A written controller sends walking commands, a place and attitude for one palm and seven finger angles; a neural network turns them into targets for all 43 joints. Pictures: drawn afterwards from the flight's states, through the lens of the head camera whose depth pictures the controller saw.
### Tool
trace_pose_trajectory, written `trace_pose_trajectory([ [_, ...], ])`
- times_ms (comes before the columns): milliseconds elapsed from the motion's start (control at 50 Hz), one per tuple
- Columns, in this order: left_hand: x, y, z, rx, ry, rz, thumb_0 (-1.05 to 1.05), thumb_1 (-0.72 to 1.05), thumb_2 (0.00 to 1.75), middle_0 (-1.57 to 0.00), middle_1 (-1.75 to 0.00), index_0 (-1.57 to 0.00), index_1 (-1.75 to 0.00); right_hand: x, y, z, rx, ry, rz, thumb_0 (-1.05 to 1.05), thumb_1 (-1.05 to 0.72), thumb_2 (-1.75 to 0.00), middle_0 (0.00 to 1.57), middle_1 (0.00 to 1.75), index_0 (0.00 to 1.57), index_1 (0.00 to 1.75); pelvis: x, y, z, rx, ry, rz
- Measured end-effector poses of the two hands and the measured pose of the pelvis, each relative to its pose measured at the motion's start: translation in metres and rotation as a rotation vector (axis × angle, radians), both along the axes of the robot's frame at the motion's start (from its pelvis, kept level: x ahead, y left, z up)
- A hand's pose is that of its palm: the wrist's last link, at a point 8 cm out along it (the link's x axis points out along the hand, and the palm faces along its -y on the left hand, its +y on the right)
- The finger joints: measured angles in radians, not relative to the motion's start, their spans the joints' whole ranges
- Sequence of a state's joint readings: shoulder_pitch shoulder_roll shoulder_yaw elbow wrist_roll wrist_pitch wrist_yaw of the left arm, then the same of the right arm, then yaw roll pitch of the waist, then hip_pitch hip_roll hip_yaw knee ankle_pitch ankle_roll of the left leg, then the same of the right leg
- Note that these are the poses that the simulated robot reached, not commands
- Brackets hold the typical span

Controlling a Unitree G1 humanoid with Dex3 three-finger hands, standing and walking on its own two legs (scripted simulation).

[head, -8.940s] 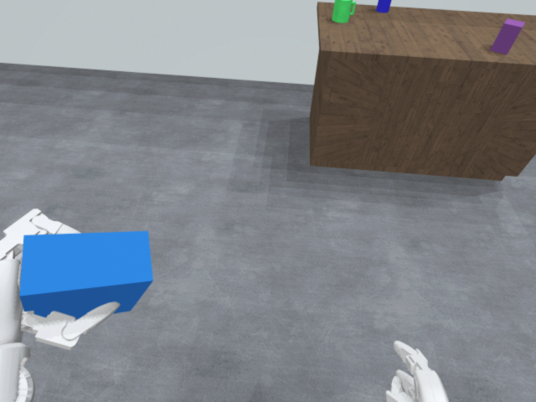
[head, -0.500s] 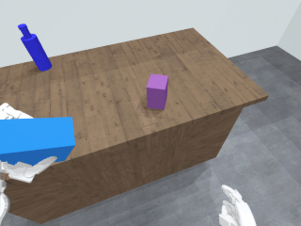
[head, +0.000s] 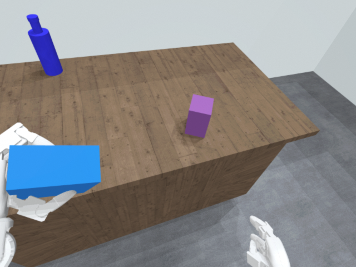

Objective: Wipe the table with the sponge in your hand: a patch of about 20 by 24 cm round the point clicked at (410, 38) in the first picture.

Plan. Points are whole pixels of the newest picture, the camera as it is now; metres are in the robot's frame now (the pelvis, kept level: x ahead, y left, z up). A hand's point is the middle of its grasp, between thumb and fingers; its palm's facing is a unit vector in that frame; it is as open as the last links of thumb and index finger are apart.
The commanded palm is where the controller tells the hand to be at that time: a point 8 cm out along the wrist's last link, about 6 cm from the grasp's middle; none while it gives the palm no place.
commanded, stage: come to a stop and stand still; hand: left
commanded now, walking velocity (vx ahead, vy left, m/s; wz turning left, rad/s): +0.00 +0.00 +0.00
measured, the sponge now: (66, 173) +0.23 +0.22 +0.14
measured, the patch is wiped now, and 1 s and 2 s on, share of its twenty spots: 0.00 0.00 0.00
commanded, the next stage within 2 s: look again from close up in 0.32 s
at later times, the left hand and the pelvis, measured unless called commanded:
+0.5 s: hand (44, 163) +0.23 +0.26 +0.15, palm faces +0.39 -0.85 -0.36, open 10.1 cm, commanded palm +0.17 +0.29 +0.17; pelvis +0.02 +0.01 +0.00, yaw +1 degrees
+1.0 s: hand (47, 166) +0.23 +0.25 +0.15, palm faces +0.39 -0.84 -0.37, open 10.1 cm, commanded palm +0.18 +0.29 +0.17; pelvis +0.03 +0.00 +0.00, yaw +1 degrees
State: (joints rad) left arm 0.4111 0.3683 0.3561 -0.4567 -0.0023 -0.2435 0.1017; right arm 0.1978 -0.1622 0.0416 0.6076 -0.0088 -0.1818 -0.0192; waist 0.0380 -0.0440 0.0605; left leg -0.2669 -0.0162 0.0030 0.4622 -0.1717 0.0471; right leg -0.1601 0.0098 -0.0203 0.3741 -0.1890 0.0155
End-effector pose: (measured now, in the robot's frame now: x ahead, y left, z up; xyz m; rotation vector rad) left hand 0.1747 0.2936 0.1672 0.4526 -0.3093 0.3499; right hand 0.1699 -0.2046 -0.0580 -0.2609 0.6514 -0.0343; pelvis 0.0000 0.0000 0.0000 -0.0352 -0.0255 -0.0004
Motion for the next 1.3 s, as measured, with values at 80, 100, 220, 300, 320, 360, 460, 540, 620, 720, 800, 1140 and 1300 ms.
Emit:
trace_pose_trajectory([
  [80,0.005,0.007,-0.007,-0.030,0.028,0.022,0.00,-0.48,1.01,-0.75,-1.36,-0.74,-1.36,0.013,0.010,0.000,0.004,0.003,0.023,0.01,-0.90,-0.89,0.21,0.30,0.21,0.30,0.005,0.005,0.000,0.002,-0.002,0.003],
  [100,0.006,0.007,-0.007,-0.034,0.029,0.024,0.00,-0.48,1.01,-0.75,-1.36,-0.74,-1.36,0.017,0.012,0.000,0.004,0.001,0.026,0.01,-0.90,-0.89,0.21,0.30,0.21,0.30,0.006,0.005,0.000,0.002,-0.002,0.004],
  [220,0.012,0.008,0.001,-0.028,-0.001,0.012,0.00,-0.48,1.01,-0.75,-1.36,-0.74,-1.36,0.031,0.015,0.005,0.002,-0.016,0.030,0.01,-0.90,-0.89,0.21,0.30,0.21,0.30,0.011,0.008,0.001,0.002,0.000,0.009],
  [300,0.014,0.008,0.004,-0.017,-0.008,0.005,0.00,-0.48,1.01,-0.75,-1.36,-0.74,-1.36,0.035,0.011,0.007,-0.002,-0.019,0.017,0.01,-0.90,-0.89,0.21,0.30,0.21,0.30,0.014,0.009,0.001,0.001,0.005,0.009],
  [320,0.015,0.008,0.004,-0.017,-0.005,0.006,0.00,-0.48,1.01,-0.75,-1.36,-0.74,-1.36,0.036,0.010,0.007,-0.003,-0.018,0.012,0.01,-0.90,-0.89,0.21,0.30,0.21,0.30,0.015,0.009,0.001,0.001,0.006,0.009],
  [360,0.016,0.008,0.003,-0.020,0.004,0.008,0.00,-0.48,1.01,-0.75,-1.36,-0.74,-1.36,0.035,0.006,0.007,-0.008,-0.013,0.003,0.01,-0.90,-0.89,0.21,0.30,0.21,0.30,0.016,0.008,0.001,0.002,0.008,0.009],
  [460,0.018,0.006,-0.002,-0.027,0.032,0.014,0.00,-0.48,1.01,-0.75,-1.36,-0.74,-1.36,0.031,-0.002,0.004,-0.018,0.010,-0.016,0.01,-0.90,-0.89,0.21,0.30,0.21,0.30,0.018,0.007,0.002,0.002,0.011,0.013],
  [540,0.018,0.003,-0.003,-0.025,0.044,0.013,0.00,-0.48,1.01,-0.75,-1.36,-0.74,-1.36,0.027,-0.008,0.001,-0.023,0.030,-0.030,0.01,-0.90,-0.89,0.21,0.30,0.21,0.30,0.019,0.005,0.002,0.001,0.012,0.015],
  [620,0.017,0.000,-0.002,-0.021,0.046,0.010,0.00,-0.48,1.01,-0.75,-1.36,-0.74,-1.36,0.024,-0.013,-0.002,-0.022,0.043,-0.041,0.01,-0.90,-0.89,0.21,0.30,0.21,0.30,0.020,0.002,0.002,0.001,0.012,0.016],
  [720,0.017,-0.002,-0.002,-0.024,0.052,0.014,0.00,-0.48,1.01,-0.75,-1.36,-0.74,-1.36,0.023,-0.015,-0.003,-0.017,0.044,-0.048,0.01,-0.90,-0.89,0.21,0.30,0.21,0.30,0.020,0.000,0.001,0.001,0.010,0.015],
  [800,0.017,-0.003,-0.004,-0.031,0.064,0.021,0.00,-0.48,1.01,-0.75,-1.36,-0.74,-1.36,0.023,-0.016,-0.003,-0.013,0.040,-0.048,0.01,-0.91,-0.89,0.21,0.30,0.21,0.30,0.019,-0.001,0.001,0.002,0.010,0.015],
  [1140,0.028,0.013,-0.005,0.002,0.026,0.025,0.00,-0.48,1.01,-0.75,-1.36,-0.74,-1.36,0.034,-0.011,-0.014,-0.025,0.053,-0.063,0.01,-0.91,-0.89,0.21,0.30,0.21,0.30,0.036,0.013,-0.010,0.003,0.016,0.035],
  [1300,0.036,0.018,-0.001,0.038,0.008,0.001,0.00,-0.48,1.01,-0.75,-1.36,-0.74,-1.36,0.046,0.004,-0.019,0.003,0.058,-0.053,0.01,-0.91,-0.89,0.21,0.30,0.21,0.30,0.045,0.020,-0.013,-0.002,0.026,0.039],
])
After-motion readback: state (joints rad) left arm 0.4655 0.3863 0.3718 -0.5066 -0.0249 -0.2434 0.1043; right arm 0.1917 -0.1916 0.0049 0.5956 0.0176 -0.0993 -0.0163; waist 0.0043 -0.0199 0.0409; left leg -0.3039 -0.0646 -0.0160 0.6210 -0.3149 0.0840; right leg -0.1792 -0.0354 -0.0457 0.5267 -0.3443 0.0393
